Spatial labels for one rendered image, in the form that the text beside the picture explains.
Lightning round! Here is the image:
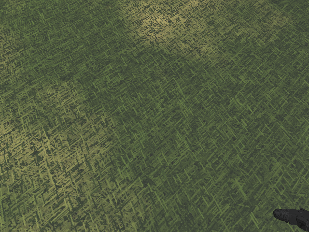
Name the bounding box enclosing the robot right hand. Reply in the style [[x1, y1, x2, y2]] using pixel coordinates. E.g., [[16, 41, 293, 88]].
[[273, 208, 309, 232]]

